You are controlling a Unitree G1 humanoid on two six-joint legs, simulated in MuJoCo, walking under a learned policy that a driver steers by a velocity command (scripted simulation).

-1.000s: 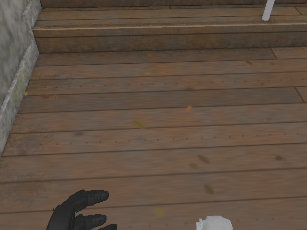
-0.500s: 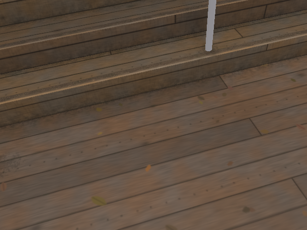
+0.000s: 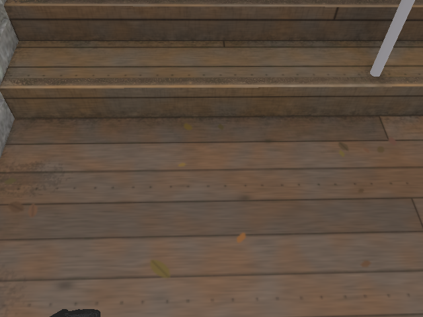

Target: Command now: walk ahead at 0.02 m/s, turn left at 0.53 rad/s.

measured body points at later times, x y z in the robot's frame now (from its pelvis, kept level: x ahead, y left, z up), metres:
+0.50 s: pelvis +0.03 -0.06 +0.01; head +0.06 -0.08 +0.46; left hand +0.09 +0.23 -0.07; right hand +0.27 -0.27 -0.09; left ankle -0.03 +0.08 -0.63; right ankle +0.07 -0.16 -0.73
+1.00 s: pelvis +0.02 -0.02 +0.00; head +0.02 -0.02 +0.45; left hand +0.01 +0.25 -0.12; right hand +0.25 -0.16 -0.10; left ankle -0.03 +0.07 -0.73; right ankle +0.08 -0.16 -0.73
